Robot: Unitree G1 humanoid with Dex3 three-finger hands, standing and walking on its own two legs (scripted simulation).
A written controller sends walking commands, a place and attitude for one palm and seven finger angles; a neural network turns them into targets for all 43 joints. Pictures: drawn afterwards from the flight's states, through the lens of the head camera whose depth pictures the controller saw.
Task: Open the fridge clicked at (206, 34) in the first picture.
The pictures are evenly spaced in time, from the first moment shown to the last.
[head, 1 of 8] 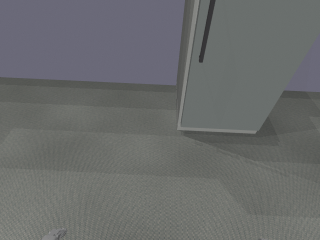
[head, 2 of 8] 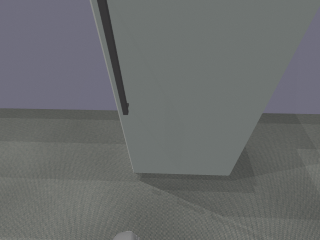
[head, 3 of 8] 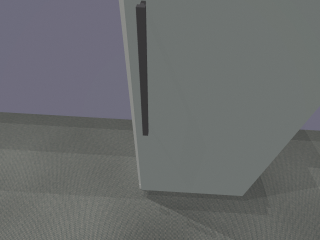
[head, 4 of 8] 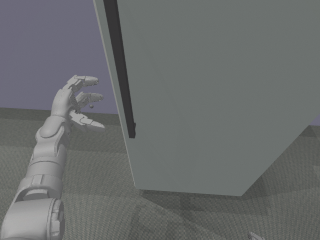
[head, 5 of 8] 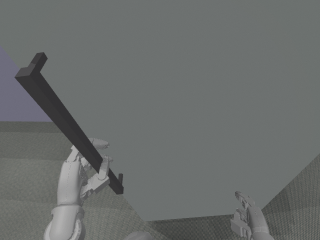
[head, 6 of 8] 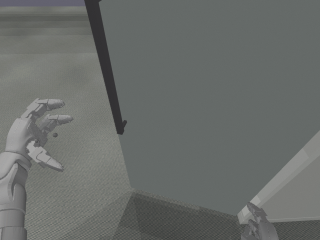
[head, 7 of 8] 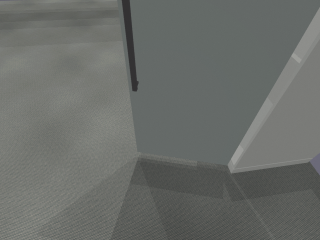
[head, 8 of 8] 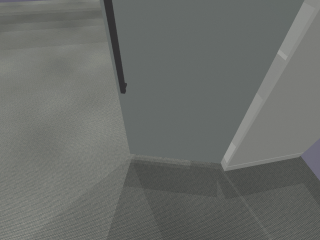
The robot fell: no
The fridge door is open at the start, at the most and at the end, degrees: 0 83 72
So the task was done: yes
